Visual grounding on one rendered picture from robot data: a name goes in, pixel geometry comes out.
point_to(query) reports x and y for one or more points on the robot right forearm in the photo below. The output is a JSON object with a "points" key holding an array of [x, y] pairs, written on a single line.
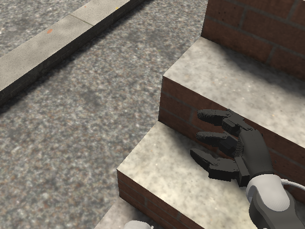
{"points": [[271, 206]]}

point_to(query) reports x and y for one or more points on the right robot hand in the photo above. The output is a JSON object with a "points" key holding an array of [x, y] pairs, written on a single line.
{"points": [[250, 152]]}

